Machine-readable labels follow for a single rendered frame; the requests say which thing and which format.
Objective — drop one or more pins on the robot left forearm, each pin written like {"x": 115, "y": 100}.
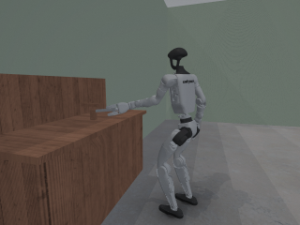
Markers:
{"x": 147, "y": 102}

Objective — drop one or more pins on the robot right upper arm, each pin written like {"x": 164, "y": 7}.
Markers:
{"x": 200, "y": 100}

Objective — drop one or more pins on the robot right forearm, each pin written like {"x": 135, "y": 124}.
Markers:
{"x": 199, "y": 113}

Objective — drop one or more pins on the robot left upper arm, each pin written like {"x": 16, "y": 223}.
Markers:
{"x": 167, "y": 81}

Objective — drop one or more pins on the left robot thigh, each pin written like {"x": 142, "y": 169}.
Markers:
{"x": 169, "y": 146}

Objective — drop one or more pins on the tap lever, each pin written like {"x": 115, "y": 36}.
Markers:
{"x": 105, "y": 110}

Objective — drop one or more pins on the robot left foot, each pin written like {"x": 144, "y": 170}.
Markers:
{"x": 178, "y": 213}

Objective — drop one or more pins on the left robot hand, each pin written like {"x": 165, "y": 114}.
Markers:
{"x": 120, "y": 108}

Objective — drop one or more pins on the counter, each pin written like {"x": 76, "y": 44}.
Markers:
{"x": 61, "y": 162}

